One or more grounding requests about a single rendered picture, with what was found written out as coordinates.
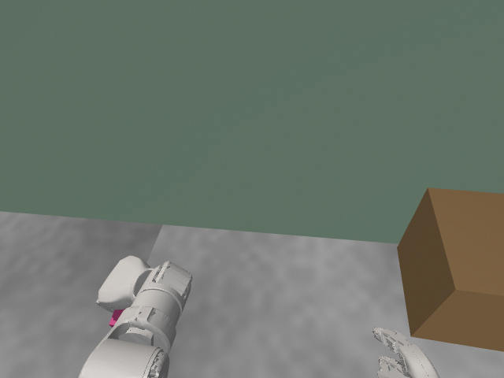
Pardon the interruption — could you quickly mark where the right robot hand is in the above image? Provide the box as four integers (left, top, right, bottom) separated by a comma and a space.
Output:
372, 327, 439, 378

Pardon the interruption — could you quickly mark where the left robot arm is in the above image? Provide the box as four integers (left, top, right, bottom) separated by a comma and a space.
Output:
78, 261, 192, 378

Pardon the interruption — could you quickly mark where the left robot hand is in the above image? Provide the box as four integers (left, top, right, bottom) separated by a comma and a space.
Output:
96, 255, 150, 313

